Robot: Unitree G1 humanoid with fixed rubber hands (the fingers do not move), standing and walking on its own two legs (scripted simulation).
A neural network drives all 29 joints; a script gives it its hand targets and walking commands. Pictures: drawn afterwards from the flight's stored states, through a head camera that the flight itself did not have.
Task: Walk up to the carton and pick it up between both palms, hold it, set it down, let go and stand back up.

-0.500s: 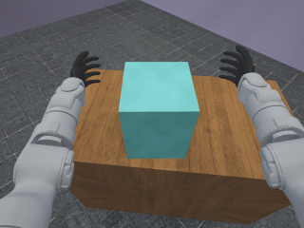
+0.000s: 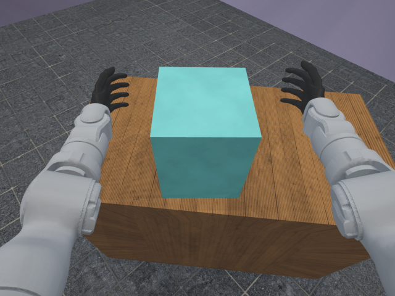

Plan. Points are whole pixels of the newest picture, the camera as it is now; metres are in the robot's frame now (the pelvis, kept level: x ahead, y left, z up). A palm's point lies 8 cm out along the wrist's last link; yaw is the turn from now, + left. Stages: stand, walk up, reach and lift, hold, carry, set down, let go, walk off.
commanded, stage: reach and lift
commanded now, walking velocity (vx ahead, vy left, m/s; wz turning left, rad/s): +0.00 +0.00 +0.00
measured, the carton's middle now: (201, 136) +0.48 +0.04 +0.01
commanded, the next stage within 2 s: none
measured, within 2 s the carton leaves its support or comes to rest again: neither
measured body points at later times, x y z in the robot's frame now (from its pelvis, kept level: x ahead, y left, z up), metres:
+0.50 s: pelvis +0.00 +0.01 -0.01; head +0.10 +0.02 +0.42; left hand +0.48 +0.22 +0.06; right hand +0.49 -0.17 +0.08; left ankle +0.02 +0.13 -0.74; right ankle -0.02 -0.10 -0.74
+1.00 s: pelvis +0.00 +0.01 +0.00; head +0.10 +0.03 +0.43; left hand +0.48 +0.19 +0.07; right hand +0.49 -0.11 +0.08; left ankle +0.02 +0.13 -0.74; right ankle -0.02 -0.10 -0.74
